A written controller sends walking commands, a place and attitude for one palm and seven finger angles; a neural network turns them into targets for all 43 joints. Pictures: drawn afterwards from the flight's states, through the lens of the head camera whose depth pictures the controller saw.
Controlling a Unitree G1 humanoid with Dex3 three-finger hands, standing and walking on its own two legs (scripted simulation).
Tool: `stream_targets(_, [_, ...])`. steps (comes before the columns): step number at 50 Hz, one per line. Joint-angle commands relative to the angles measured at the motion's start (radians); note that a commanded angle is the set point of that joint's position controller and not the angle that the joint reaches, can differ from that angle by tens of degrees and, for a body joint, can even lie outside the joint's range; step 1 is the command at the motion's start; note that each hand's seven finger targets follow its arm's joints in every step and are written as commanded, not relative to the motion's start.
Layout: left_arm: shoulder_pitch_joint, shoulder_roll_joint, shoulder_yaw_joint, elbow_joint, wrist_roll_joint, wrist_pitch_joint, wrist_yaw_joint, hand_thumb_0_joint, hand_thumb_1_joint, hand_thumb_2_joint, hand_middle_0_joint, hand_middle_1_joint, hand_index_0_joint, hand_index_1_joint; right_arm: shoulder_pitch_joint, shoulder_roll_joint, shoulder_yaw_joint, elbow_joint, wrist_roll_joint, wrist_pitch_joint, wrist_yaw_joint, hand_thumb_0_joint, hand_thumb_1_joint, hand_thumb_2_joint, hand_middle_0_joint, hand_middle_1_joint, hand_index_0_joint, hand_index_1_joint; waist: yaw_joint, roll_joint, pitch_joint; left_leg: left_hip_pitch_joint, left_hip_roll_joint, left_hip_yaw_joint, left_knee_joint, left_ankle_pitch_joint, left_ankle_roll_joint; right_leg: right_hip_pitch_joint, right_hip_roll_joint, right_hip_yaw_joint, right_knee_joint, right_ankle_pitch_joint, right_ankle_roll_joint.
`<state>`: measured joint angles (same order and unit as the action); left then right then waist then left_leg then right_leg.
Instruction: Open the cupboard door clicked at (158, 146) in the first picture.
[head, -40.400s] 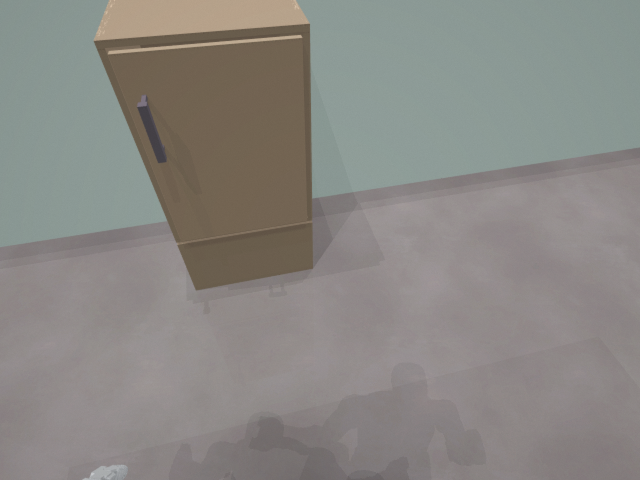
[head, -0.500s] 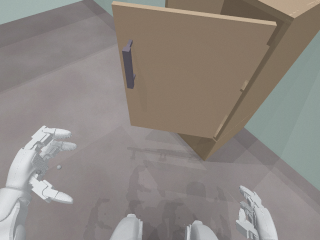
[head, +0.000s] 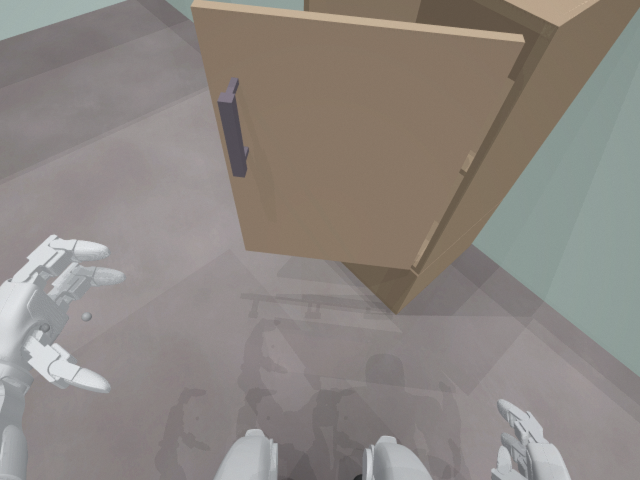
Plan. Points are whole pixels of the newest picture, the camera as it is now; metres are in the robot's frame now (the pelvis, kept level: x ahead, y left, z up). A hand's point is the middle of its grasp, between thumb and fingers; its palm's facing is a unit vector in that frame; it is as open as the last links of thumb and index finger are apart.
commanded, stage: raise the hand with hooked fingers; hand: left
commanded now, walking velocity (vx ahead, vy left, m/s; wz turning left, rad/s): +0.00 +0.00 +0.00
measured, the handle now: (236, 130) +0.60 +0.16 +0.03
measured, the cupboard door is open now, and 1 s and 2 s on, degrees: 42 42 42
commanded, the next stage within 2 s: move the hooked fingers beside the handle in 0.24 s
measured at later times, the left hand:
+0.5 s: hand (86, 311) +0.29 +0.28 +0.05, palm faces -0.06 -1.00 -0.04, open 14.0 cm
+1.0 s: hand (136, 239) +0.38 +0.25 +0.05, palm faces -0.07 -1.00 -0.04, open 14.0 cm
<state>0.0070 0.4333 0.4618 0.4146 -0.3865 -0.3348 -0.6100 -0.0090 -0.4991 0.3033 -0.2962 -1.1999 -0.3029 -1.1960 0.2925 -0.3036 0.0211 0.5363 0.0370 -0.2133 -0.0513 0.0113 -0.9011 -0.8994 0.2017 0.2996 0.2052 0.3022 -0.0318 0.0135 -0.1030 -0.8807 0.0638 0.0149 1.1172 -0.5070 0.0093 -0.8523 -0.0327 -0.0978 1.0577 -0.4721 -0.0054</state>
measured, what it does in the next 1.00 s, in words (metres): stands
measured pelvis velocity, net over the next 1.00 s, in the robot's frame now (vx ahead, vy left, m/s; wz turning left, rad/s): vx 0.00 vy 0.00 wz -0.01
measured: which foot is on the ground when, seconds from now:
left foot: down 0.00-1.00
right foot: down 0.00-1.00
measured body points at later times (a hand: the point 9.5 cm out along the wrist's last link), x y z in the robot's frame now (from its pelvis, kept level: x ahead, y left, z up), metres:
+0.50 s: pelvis -0.01 +0.01 +0.00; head +0.08 +0.02 +0.44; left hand +0.29 +0.33 +0.05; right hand +0.16 -0.24 -0.08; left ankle +0.02 +0.11 -0.66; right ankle +0.02 -0.12 -0.66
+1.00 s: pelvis +0.00 +0.00 +0.00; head +0.10 +0.01 +0.43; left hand +0.38 +0.30 +0.05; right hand +0.09 -0.27 -0.11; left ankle +0.02 +0.11 -0.66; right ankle +0.02 -0.12 -0.66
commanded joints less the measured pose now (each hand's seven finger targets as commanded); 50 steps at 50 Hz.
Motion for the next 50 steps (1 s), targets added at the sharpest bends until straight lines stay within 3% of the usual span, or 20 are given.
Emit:
stream_targets(1, [-0.146, 0.28, 0.107, -0.22, -0.026, -0.074, 0.007, 0.0, -0.5, 0.3, -0.3, -1.2, -0.3, -1.2, -0.006, -0.144, -0.063, -0.138, 0.0, -0.054, -0.01, 0.0, -0.9, -0.9, 0.2, 0.3, 0.2, 0.3, 0.024, 0.101, -0.312, 0.186, -0.054, -0.035, -0.168, 0.299, 0.014, 0.183, 0.052, 0.062, -0.139, 0.189, -0.025])
stream_targets(6, [-0.137, 0.267, 0.098, -0.196, -0.028, -0.07, 0.005, 0.0, -0.5, 0.3, -0.3, -1.2, -0.3, -1.2, -0.007, -0.145, -0.059, -0.133, 0.002, -0.053, -0.013, 0.0, -0.9, -0.9, 0.2, 0.3, 0.2, 0.3, 0.013, 0.083, -0.279, 0.186, -0.052, -0.042, -0.178, 0.26, 0.013, 0.152, 0.057, 0.053, -0.147, 0.149, -0.024])
stream_targets(11, [-0.149, 0.27, 0.094, -0.191, -0.022, -0.062, 0.001, 0.0, -0.5, 0.3, -0.3, -1.2, -0.3, -1.2, -0.01, -0.144, -0.055, -0.137, 0.002, -0.054, -0.015, 0.0, -0.9, -0.9, 0.2, 0.3, 0.2, 0.3, 0.018, 0.107, -0.286, 0.203, -0.052, -0.049, -0.187, 0.26, 0.01, 0.144, 0.056, 0.043, -0.14, 0.144, -0.027])
stream_targets(14, [-0.146, 0.241, 0.074, -0.181, -0.029, -0.059, -0.004, 0.0, -0.5, 0.3, -0.3, -1.2, -0.3, -1.2, -0.015, -0.144, -0.056, -0.14, 0.005, -0.055, -0.018, 0.0, -0.9, -0.9, 0.2, 0.3, 0.2, 0.3, 0.011, 0.067, -0.266, 0.186, -0.054, -0.05, -0.187, 0.221, 0.012, 0.133, 0.054, 0.045, -0.152, 0.113, -0.021])
stream_targets(17, [-0.163, 0.256, 0.081, -0.195, -0.025, -0.062, -0.008, 0.0, -0.5, 0.3, -0.3, -1.2, -0.3, -1.2, -0.014, -0.145, -0.056, -0.138, 0.003, -0.056, -0.019, 0.0, -0.9, -0.9, 0.2, 0.3, 0.2, 0.3, 0.013, 0.09, -0.29, 0.203, -0.053, -0.05, -0.18, 0.251, 0.011, 0.134, 0.055, 0.044, -0.139, 0.142, -0.024])
stream_targets(21, [-0.331, 0.228, 0.021, -0.16, -0.003, -0.058, 0.002, 0.0, -0.5, 0.3, -0.3, -1.2, -0.3, -1.2, -0.008, -0.149, -0.049, -0.11, 0.001, -0.055, -0.029, 0.0, -0.9, -0.9, 0.2, 0.3, 0.2, 0.3, -0.018, 0.094, -0.265, 0.196, -0.048, -0.064, -0.17, 0.214, 0.007, 0.068, 0.057, 0.035, -0.122, 0.108, -0.024])
stream_targets(24, [-0.376, 0.217, -0.005, -0.144, 0.018, -0.053, 0.016, 0.0, -0.5, 0.3, -0.3, -1.2, -0.3, -1.2, -0.002, -0.15, -0.054, -0.105, 0.003, -0.056, -0.035, 0.0, -0.9, -0.9, 0.2, 0.3, 0.2, 0.3, -0.013, 0.111, -0.292, 0.217, -0.049, -0.071, -0.18, 0.205, 0.005, 0.056, 0.048, 0.034, -0.12, 0.101, -0.025])
stream_targets(26, [-0.418, 0.239, -0.006, -0.158, 0.036, -0.048, 0.025, 0.0, -0.5, 0.3, -0.3, -1.2, -0.3, -1.2, 0.007, -0.15, -0.053, -0.1, 0.001, -0.052, -0.034, 0.0, -0.9, -0.9, 0.2, 0.3, 0.2, 0.3, -0.01, 0.13, -0.34, 0.254, -0.046, -0.075, -0.175, 0.259, 0.002, 0.06, 0.049, 0.034, -0.112, 0.135, -0.027])
stream_targets(29, [-0.43, 0.246, 0.005, -0.117, 0.048, -0.033, 0.058, 0.0, -0.5, 0.3, -0.3, -1.2, -0.3, -1.2, 0.007, -0.147, -0.052, -0.101, 0.002, -0.035, -0.03, 0.0, -0.9, -0.9, 0.2, 0.3, 0.2, 0.3, -0.007, 0.108, -0.328, 0.238, -0.045, -0.072, -0.182, 0.264, 0.001, 0.07, 0.045, 0.031, -0.119, 0.142, -0.024])
stream_targets(31, [-0.46, 0.292, 0.049, -0.072, 0.057, -0.032, 0.075, 0.0, -0.5, 0.3, -0.3, -1.2, -0.3, -1.2, 0.013, -0.149, -0.049, -0.095, -0.001, -0.021, -0.03, 0.0, -0.9, -0.9, 0.2, 0.3, 0.2, 0.3, 0.0, 0.09, -0.337, 0.218, -0.044, -0.068, -0.177, 0.278, 0.0, 0.087, 0.047, 0.033, -0.113, 0.155, -0.025])
stream_targets(33, [-0.453, 0.273, 0.041, -0.057, 0.058, -0.033, 0.086, 0.0, -0.5, 0.3, -0.3, -1.2, -0.3, -1.2, 0.013, -0.142, -0.05, -0.103, -0.001, -0.009, -0.023, 0.0, -0.9, -0.9, 0.2, 0.3, 0.2, 0.3, 0.005, 0.09, -0.353, 0.219, -0.046, -0.061, -0.18, 0.298, 0.0, 0.108, 0.045, 0.036, -0.115, 0.179, -0.023])
stream_targets(37, [-0.55, 0.289, 0.041, 0.033, 0.072, -0.042, 0.09, 0.0, -0.5, 0.3, -0.3, -1.2, -0.3, -1.2, 0.032, -0.147, -0.049, -0.087, -0.002, 0.014, -0.02, 0.0, -0.9, -0.9, 0.2, 0.3, 0.2, 0.3, -0.017, 0.065, -0.339, 0.174, -0.044, -0.048, -0.166, 0.269, 0.007, 0.108, 0.046, 0.048, -0.12, 0.179, -0.018])
stream_targets(38, [-0.574, 0.289, 0.032, 0.03, 0.079, -0.051, 0.088, 0.0, -0.5, 0.3, -0.3, -1.2, -0.3, -1.2, 0.036, -0.148, -0.051, -0.085, -0.002, 0.016, -0.019, 0.0, -0.9, -0.9, 0.2, 0.3, 0.2, 0.3, -0.016, 0.093, -0.351, 0.186, -0.044, -0.049, -0.168, 0.281, 0.005, 0.105, 0.045, 0.047, -0.115, 0.185, -0.021])
stream_targets(41, [-0.583, 0.298, 0.038, 0.045, 0.081, -0.068, 0.077, 0.0, -0.5, 0.3, -0.3, -1.2, -0.3, -1.2, 0.061, -0.149, -0.056, -0.076, -0.005, 0.027, -0.013, 0.0, -0.9, -0.9, 0.2, 0.3, 0.2, 0.3, -0.016, 0.079, -0.411, 0.214, -0.042, -0.049, -0.156, 0.355, 0.008, 0.136, 0.049, 0.051, -0.108, 0.253, -0.021])
stream_targets(43, [-0.604, 0.277, 0.02, 0.073, 0.081, -0.071, 0.073, 0.0, -0.5, 0.3, -0.3, -1.2, -0.3, -1.2, 0.066, -0.146, -0.058, -0.066, -0.005, 0.035, -0.01, 0.0, -0.9, -0.9, 0.2, 0.3, 0.2, 0.3, -0.024, 0.08, -0.404, 0.21, -0.041, -0.047, -0.152, 0.359, 0.009, 0.128, 0.048, 0.053, -0.109, 0.262, -0.019])
stream_targets(47, [-0.711, 0.317, 0.038, 0.165, 0.096, -0.076, 0.078, 0.0, -0.5, 0.3, -0.3, -1.2, -0.3, -1.2, 0.083, -0.154, -0.059, -0.041, -0.005, 0.057, -0.012, 0.0, -0.9, -0.9, 0.2, 0.3, 0.2, 0.3, -0.042, 0.048, -0.369, 0.147, -0.043, -0.039, -0.139, 0.309, 0.016, 0.122, 0.046, 0.064, -0.111, 0.244, -0.015])
stream_targets(50, [-0.783, 0.334, 0.035, 0.158, 0.108, -0.101, 0.082, 0.0, -0.5, 0.3, -0.3, -1.2, -0.3, -1.2, 0.093, -0.151, -0.059, -0.037, -0.008, 0.065, -0.01, 0.0, -0.9, -0.9, 0.2, 0.3, 0.2, 0.3, -0.039, 0.096, -0.409, 0.177, -0.045, -0.039, -0.131, 0.341, 0.017, 0.124, 0.048, 0.068, -0.102, 0.265, -0.023])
